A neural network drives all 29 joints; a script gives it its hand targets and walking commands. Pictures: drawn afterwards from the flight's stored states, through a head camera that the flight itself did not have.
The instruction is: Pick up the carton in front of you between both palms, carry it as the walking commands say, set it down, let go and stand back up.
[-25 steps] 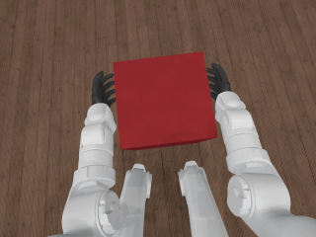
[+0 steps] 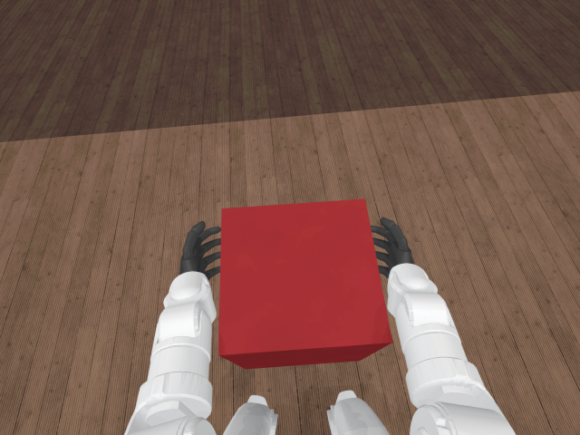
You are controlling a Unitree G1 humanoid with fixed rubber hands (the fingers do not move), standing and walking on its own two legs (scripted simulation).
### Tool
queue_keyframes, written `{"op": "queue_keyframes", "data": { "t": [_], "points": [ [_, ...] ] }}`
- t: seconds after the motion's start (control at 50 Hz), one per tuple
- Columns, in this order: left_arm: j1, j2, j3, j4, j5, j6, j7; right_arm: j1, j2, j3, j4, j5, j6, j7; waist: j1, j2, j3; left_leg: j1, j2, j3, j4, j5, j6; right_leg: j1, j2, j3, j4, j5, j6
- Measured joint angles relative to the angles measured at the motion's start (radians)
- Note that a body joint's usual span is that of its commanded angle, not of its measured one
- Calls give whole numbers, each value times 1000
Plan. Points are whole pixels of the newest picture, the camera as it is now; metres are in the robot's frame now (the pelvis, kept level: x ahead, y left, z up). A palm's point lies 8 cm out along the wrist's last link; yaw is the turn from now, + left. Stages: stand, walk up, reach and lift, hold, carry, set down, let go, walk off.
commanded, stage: reach and lift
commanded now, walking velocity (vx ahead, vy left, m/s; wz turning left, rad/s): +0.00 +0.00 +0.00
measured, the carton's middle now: (298, 293) +0.34 +0.00 -0.11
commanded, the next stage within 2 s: hold in 1.40 s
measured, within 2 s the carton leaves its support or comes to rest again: neither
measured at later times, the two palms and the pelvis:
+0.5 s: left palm (160, 254) +0.32 +0.15 +0.10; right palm (430, 256) +0.31 -0.15 +0.09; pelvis +0.03 +0.01 +0.08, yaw +0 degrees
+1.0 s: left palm (160, 250) +0.32 +0.15 +0.11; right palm (436, 250) +0.31 -0.15 +0.10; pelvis +0.02 +0.00 +0.08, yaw +0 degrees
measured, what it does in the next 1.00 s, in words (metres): rises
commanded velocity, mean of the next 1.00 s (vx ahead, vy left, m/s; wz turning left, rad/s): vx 0.00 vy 0.00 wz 0.00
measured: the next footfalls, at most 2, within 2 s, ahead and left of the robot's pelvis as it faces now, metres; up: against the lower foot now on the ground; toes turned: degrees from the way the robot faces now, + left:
none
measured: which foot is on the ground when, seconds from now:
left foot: down 0.00-1.00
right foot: down 0.00-1.00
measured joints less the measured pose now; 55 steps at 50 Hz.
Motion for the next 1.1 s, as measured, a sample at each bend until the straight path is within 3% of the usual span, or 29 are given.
{"op": "queue_keyframes", "data": {
  "t": [0.2, 0.46, 0.6, 0.84, 1.1],
  "points": [
    [154, -4, -77, -79, 6, 62, -8, 166, 34, 44, -99, 2, 59, -3, -12, -7, 34, 363, 20, -10, -284, 78, 15, 368, -17, 12, -291, 80, -6],
    [209, 10, -133, -185, 50, 260, -39, 244, 62, 85, -234, -42, 258, 1, -22, -13, 107, 764, 37, -16, -552, 172, 26, 773, -38, 18, -565, 174, -10],
    [142, -7, -84, -147, 101, 302, -57, 188, 74, 36, -214, -97, 307, 26, -20, -13, 163, 805, 37, -9, -554, 183, 26, 809, -40, 21, -559, 183, -9],
    [96, -21, -45, -164, 125, 309, -69, 136, 79, 10, -222, -111, 315, 38, -13, -14, 197, 813, 43, -7, -555, 192, 20, 816, -35, 16, -557, 191, -13],
    [139, -8, -92, -222, 114, 342, -74, 182, 76, 62, -284, -94, 349, 25, -17, -14, 203, 863, 49, -11, -610, 202, 20, 868, -40, 7, -612, 200, -17]
  ]
}}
